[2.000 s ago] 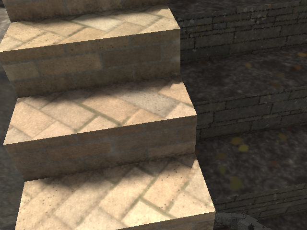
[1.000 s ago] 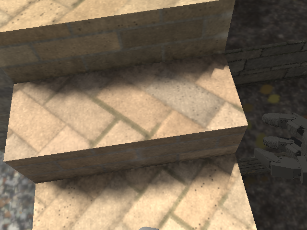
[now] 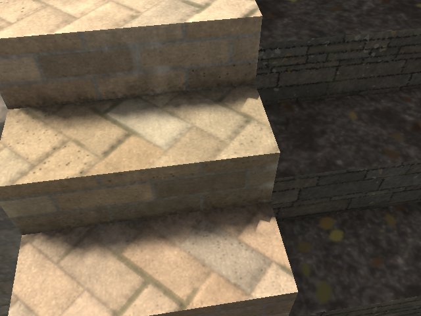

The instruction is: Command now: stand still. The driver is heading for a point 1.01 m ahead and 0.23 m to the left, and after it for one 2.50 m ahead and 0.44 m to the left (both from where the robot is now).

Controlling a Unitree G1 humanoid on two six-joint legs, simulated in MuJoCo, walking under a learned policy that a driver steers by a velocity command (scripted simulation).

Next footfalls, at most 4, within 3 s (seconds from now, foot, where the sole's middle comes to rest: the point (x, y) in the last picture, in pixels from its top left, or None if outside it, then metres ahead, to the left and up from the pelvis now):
2.78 right None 0.06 -0.13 -0.79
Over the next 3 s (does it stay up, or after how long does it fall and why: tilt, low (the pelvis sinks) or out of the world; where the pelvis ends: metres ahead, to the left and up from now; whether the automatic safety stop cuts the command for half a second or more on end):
stays up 0.05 0.00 0.00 its command is cut before an obstacle from the start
